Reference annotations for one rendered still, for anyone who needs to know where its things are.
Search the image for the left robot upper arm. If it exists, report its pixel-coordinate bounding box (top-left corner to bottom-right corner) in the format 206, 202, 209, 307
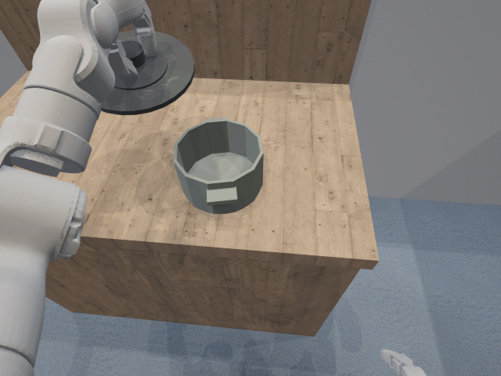
0, 165, 88, 376

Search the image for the left robot hand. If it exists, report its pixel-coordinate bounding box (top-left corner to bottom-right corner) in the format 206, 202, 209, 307
105, 0, 157, 77

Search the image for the right robot hand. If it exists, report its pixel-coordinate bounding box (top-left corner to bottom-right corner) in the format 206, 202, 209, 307
380, 349, 426, 376

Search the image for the lid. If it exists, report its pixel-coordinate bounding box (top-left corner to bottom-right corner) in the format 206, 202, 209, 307
101, 31, 195, 115

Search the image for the table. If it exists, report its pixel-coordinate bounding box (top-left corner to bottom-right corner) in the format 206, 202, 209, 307
0, 0, 379, 337

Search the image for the pot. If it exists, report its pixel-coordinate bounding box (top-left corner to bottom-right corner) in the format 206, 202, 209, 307
173, 117, 264, 214

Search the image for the robot left forearm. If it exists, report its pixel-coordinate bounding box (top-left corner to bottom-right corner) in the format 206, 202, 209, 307
0, 0, 119, 177

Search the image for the knob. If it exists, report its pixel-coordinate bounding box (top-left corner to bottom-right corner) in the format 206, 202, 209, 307
121, 41, 146, 68

